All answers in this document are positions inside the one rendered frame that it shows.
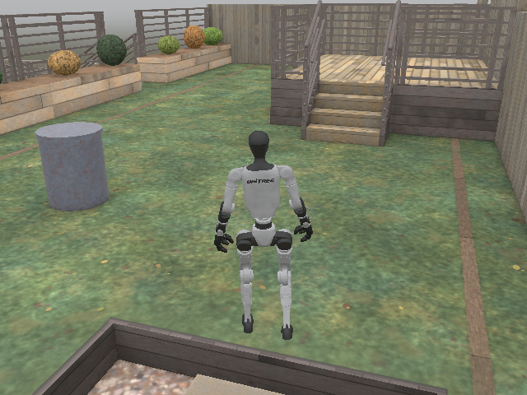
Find robot right upper arm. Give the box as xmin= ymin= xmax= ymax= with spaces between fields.
xmin=277 ymin=165 xmax=302 ymax=210

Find robot left upper arm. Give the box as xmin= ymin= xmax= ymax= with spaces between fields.
xmin=222 ymin=167 xmax=243 ymax=213

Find robot left hand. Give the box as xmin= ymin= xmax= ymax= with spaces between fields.
xmin=214 ymin=234 xmax=234 ymax=253

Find left robot shin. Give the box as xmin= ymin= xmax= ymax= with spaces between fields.
xmin=240 ymin=270 xmax=252 ymax=323

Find right robot shin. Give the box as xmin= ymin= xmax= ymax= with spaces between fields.
xmin=280 ymin=271 xmax=291 ymax=328

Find robot right hand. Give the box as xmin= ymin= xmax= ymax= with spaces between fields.
xmin=294 ymin=225 xmax=313 ymax=242

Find robot shin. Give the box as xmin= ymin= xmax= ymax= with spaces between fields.
xmin=240 ymin=270 xmax=252 ymax=323
xmin=280 ymin=271 xmax=291 ymax=328

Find robot left forearm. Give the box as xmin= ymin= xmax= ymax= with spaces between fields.
xmin=215 ymin=201 xmax=231 ymax=236

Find robot right forearm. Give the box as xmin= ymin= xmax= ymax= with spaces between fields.
xmin=294 ymin=197 xmax=310 ymax=228

